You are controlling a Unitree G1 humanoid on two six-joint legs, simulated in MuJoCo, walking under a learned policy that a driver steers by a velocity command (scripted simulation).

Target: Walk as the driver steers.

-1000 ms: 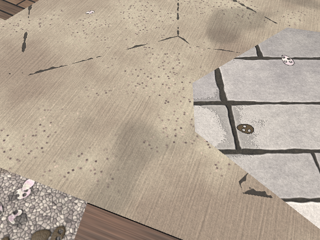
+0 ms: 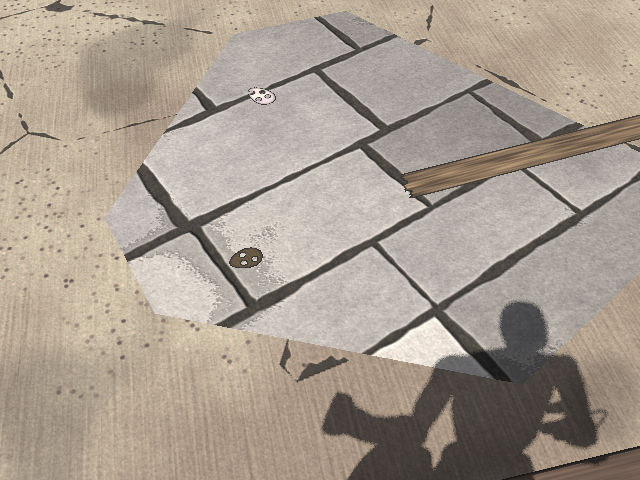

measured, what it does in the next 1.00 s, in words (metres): steps on the spot: left foot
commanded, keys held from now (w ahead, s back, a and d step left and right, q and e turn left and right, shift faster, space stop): no key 0.74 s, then w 0.12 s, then no key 0.14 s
